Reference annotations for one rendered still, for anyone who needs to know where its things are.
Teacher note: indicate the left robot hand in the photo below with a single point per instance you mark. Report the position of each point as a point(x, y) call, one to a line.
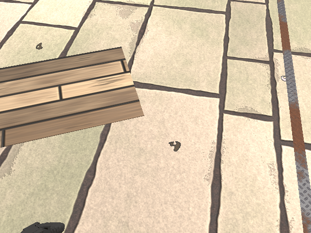
point(47, 227)

